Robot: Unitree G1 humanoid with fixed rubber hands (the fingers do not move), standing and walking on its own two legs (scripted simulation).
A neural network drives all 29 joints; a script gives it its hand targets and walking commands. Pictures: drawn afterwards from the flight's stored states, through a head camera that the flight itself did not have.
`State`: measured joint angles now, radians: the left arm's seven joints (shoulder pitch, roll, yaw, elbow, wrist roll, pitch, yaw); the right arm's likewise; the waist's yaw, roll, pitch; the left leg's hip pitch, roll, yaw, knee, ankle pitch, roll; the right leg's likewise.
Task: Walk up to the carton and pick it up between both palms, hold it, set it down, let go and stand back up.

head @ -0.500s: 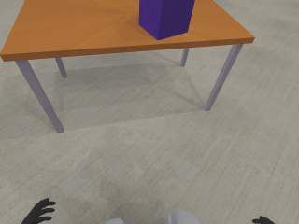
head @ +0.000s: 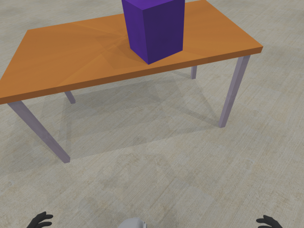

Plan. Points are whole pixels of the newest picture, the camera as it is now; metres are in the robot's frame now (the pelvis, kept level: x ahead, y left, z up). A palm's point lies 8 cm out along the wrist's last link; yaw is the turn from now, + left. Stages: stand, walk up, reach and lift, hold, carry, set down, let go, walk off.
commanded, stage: walk up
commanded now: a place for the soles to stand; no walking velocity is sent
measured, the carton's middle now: (154, 26) +0.98 +0.01 +0.08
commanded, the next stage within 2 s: none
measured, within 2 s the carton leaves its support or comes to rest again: neither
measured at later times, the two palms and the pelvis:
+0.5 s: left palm (67, 203) +0.21 +0.28 -0.08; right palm (287, 200) +0.22 -0.34 -0.10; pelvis +0.12 -0.04 -0.02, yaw +1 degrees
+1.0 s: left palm (70, 171) +0.32 +0.31 -0.09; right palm (254, 149) +0.38 -0.31 -0.10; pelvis +0.26 -0.02 -0.02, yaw +5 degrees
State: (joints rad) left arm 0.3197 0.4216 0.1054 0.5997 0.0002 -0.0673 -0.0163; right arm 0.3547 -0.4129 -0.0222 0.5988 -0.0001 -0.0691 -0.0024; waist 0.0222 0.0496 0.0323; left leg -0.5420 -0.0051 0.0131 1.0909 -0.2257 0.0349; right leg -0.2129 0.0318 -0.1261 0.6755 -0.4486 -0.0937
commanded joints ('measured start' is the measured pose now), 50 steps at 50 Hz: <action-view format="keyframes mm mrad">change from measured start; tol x32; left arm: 1 123 225 81 -7 23 -10 12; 50 7 270 52 -58 13 35 -14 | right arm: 1 -162 -190 -61 -65 -4 -11 9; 8 331 -286 -140 82 -36 -44 -30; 24 -95 -271 -127 -32 -34 -48 -16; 50 247 -419 -169 22 6 -76 -44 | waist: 1 105 -178 72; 9 -158 207 -286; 22 -13 110 -15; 26 154 -417 0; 50 -112 18 -203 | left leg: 1 -280 22 3 -298 -74 -19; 7 528 -15 38 -557 43 92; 9 865 361 -732 -650 -296 285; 22 45 269 -448 -692 -517 215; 26 -534 -129 -24 234 -339 -27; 42 -195 64 11 -270 -168 -32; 46 290 -28 110 -566 20 20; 50 638 421 -934 -772 -373 225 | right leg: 1 336 -278 223 -241 741 39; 7 -73 -187 80 330 776 89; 9 -591 30 84 737 -160 157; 11 -643 -66 260 772 -104 130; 24 170 -88 146 -14 36 26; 27 130 -504 876 -549 -626 -9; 44 178 -323 162 -132 556 -117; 50 -600 -70 218 687 -117 56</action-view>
